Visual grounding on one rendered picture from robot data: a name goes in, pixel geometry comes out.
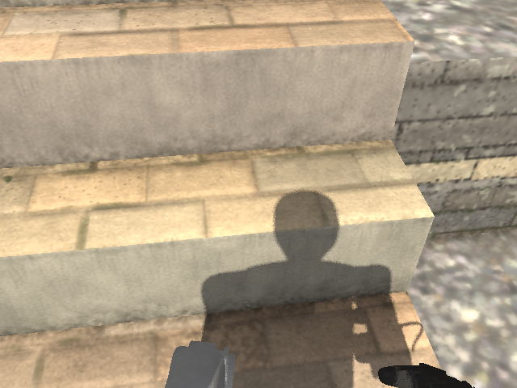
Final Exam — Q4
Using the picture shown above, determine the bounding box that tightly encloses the robot right hand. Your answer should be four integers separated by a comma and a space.
378, 363, 475, 388

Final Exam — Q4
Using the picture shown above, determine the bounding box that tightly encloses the robot left thigh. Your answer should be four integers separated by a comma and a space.
165, 340, 236, 388

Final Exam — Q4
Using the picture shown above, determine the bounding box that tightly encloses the left robot shin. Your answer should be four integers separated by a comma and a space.
168, 346, 186, 376

